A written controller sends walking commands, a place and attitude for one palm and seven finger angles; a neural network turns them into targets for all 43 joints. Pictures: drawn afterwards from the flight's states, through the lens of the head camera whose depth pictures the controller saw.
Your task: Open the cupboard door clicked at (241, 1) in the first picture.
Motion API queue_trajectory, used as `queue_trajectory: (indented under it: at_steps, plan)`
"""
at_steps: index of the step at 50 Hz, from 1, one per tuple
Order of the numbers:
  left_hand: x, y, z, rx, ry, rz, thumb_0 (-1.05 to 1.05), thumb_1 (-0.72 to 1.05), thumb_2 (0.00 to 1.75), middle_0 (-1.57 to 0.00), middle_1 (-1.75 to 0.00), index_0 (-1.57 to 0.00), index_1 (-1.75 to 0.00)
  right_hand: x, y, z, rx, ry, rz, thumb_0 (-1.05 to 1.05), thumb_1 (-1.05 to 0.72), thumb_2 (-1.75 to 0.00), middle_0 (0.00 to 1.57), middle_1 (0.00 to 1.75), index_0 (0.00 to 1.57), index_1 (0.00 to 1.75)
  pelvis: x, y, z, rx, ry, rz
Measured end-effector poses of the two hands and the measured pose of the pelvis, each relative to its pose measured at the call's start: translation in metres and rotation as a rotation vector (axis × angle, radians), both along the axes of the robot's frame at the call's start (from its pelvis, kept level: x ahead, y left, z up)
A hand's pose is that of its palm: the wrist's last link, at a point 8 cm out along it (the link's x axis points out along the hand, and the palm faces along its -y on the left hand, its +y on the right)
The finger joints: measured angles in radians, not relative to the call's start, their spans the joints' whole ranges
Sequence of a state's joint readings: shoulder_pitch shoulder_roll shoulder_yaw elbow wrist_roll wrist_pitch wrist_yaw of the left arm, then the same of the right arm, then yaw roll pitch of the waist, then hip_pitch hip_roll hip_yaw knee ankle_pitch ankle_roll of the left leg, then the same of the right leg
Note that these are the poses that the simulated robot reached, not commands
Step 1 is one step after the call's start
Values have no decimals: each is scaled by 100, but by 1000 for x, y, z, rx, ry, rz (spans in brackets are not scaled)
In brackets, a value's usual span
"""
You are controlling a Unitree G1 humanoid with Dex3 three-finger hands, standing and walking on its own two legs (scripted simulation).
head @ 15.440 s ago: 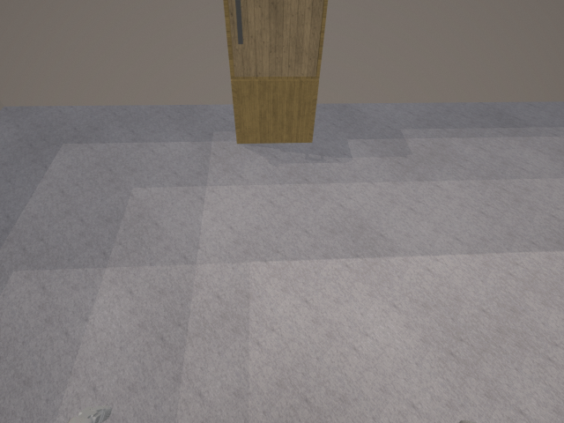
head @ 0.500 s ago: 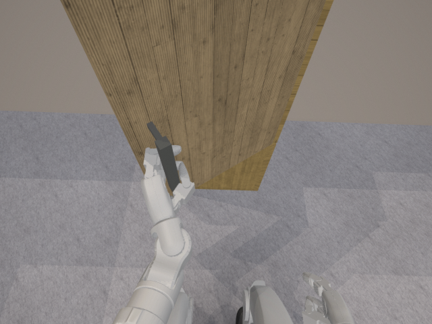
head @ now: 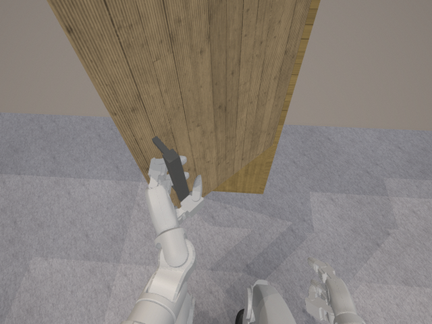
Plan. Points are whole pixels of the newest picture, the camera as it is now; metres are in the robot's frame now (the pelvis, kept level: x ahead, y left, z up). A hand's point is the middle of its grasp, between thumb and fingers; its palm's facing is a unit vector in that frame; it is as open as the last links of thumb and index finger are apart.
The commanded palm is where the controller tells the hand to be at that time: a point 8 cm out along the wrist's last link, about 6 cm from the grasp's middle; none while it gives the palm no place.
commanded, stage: open thumb and fingers to let go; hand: left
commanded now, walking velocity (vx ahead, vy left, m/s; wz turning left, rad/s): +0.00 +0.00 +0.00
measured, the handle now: (172, 173) +0.38 +0.09 +0.03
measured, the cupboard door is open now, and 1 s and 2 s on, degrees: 44 48 47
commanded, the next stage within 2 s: slide the hand sideways off the handle in 0.56 s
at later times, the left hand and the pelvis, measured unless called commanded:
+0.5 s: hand (194, 195) +0.35 +0.05 +0.02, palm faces +0.29 -0.96 -0.04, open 14.8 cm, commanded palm +0.30 +0.09 +0.02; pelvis +0.00 +0.02 +0.00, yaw -1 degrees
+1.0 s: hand (194, 217) +0.30 +0.05 +0.02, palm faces -0.16 -0.99 +0.03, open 16.2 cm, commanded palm +0.28 +0.11 +0.02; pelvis -0.01 +0.04 -0.01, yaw -2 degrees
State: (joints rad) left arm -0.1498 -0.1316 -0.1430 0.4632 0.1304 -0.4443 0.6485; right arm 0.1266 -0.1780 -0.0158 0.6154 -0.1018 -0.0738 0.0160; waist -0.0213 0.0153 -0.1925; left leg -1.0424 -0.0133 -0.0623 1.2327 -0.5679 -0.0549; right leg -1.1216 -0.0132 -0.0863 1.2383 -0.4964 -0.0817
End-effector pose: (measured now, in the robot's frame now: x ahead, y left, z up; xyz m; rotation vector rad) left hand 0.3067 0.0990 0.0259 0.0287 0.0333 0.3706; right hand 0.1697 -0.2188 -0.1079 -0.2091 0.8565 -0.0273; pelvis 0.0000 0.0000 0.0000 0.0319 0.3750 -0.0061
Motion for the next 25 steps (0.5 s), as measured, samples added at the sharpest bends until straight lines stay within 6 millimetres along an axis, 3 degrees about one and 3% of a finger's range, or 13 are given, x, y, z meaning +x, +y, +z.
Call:
queue_trajectory:
  at_steps: [7, 14, 25]
  plan:
    - [-3, -1, -5, -4, 8, -13, 0, 7, 54, -34, -127, -35, -126, -25, -12, -7, -25, 65, -41, 1, -90, -90, 20, 30, 20, 30, -1, 1, 0, 0, 5, -2]
    - [2, -3, -5, -1, 9, -34, 0, -31, 38, -31, -120, -31, -119, -38, -7, -9, -25, 90, -64, 1, -90, -90, 20, 30, 20, 30, -1, 7, 0, -3, 7, -11]
    - [3, -2, -4, 1, 14, -76, -1, -48, 31, -25, -82, -27, -81, -28, 16, -2, -6, 56, -39, 1, -90, -90, 21, 30, 20, 30, 1, 19, 1, -17, 2, -17]
